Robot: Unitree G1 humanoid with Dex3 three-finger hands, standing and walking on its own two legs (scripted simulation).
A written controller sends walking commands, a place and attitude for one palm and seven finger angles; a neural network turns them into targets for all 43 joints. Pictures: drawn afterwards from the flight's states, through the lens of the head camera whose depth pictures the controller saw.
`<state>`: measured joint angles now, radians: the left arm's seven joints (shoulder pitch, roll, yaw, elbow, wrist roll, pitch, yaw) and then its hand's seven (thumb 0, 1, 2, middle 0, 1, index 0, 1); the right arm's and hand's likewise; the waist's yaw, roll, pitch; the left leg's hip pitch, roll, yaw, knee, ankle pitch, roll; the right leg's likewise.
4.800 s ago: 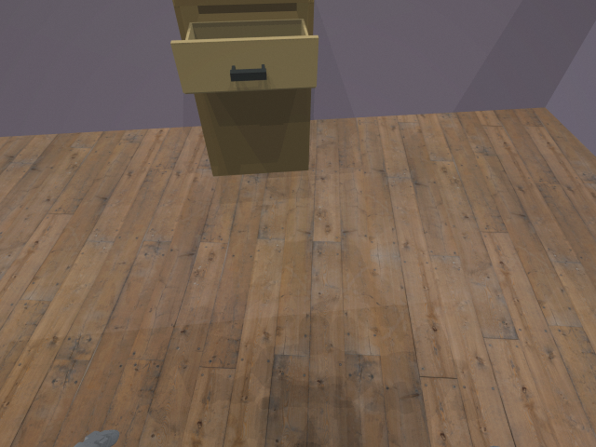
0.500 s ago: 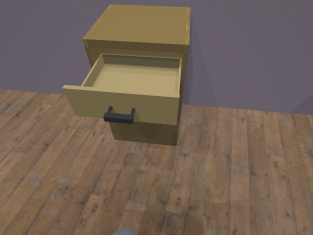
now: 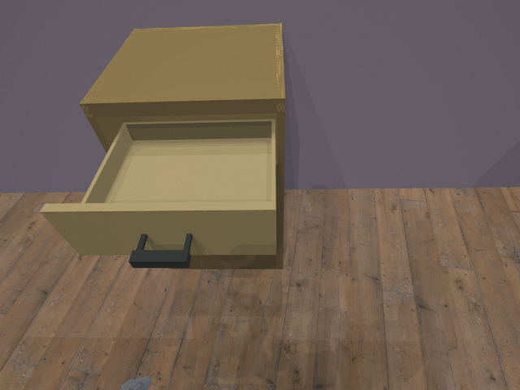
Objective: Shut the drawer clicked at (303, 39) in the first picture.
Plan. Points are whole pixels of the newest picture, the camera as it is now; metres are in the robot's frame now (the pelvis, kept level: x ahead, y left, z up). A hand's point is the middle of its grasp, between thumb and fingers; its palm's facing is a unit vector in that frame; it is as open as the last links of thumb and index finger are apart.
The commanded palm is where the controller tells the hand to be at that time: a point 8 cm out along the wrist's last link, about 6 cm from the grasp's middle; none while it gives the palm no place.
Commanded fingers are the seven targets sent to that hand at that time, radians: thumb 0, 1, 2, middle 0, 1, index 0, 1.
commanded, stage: come to a stop and stand still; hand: left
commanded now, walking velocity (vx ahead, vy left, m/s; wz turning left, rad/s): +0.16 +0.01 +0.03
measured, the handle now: (163, 248) +0.38 +0.21 -0.05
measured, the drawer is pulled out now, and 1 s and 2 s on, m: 0.30 0.30 0.30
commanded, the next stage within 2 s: look again from close up in 1.86 s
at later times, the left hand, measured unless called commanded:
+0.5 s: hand out of the picture +0.07 +0.20 -0.17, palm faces +0.08 -0.98 -0.19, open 7.4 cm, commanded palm none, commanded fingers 0.00 0.90 0.90 -0.20 -0.30 -0.20 -0.30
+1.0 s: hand out of the picture +0.04 +0.14 -0.16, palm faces +0.02 -0.98 -0.18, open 7.3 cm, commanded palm none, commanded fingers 0.00 0.90 0.90 -0.20 -0.30 -0.20 -0.30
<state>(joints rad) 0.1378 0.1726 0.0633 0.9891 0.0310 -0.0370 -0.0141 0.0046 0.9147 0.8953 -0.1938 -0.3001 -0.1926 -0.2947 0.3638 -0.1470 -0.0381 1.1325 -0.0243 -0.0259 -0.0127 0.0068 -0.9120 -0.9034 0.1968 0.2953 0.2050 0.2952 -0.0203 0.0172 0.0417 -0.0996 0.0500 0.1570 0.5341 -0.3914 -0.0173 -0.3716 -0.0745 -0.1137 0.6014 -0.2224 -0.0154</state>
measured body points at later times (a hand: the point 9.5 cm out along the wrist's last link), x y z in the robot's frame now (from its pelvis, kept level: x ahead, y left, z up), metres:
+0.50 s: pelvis +0.06 +0.02 +0.01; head +0.09 +0.04 +0.46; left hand +0.07 +0.25 -0.16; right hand +0.14 -0.21 -0.14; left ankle +0.09 +0.13 -0.73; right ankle +0.05 -0.09 -0.71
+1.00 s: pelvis +0.04 -0.03 +0.01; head +0.04 -0.04 +0.46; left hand +0.04 +0.19 -0.14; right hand +0.02 -0.26 -0.15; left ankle +0.09 +0.13 -0.73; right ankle +0.00 -0.12 -0.73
